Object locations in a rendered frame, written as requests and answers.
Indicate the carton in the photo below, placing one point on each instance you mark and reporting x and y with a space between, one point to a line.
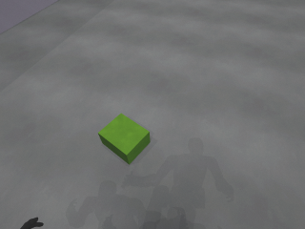
125 138

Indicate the left robot hand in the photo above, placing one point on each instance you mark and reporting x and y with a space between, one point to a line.
32 223

